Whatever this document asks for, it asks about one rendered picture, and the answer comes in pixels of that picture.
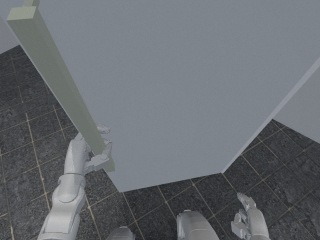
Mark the robot thigh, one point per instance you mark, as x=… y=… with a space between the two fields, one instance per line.
x=191 y=225
x=122 y=233

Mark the left robot forearm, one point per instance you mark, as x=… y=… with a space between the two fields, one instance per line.
x=68 y=198

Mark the robot left hand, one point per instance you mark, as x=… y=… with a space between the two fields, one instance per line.
x=77 y=154

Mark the right robot thigh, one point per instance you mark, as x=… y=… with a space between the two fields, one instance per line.
x=191 y=225

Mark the fridge door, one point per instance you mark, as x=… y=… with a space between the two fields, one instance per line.
x=182 y=84

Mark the robot right hand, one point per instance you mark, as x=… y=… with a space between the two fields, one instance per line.
x=255 y=223

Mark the left robot thigh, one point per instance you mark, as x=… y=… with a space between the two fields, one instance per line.
x=122 y=233

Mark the handle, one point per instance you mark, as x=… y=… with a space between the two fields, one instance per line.
x=31 y=30

